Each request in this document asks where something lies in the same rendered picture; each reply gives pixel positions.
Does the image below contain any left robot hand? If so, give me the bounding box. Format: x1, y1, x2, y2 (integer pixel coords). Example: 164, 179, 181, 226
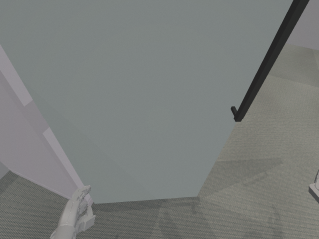
57, 185, 96, 234

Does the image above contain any robot left forearm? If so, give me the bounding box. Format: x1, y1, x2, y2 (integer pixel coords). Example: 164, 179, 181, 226
50, 225, 77, 239

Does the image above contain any handle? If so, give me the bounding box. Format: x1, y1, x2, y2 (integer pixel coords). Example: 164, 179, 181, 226
231, 0, 309, 122

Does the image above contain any fridge door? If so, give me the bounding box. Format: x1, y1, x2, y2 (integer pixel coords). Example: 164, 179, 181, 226
0, 0, 293, 204

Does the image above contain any right robot hand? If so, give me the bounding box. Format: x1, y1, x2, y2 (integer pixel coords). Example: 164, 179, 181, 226
308, 170, 319, 203

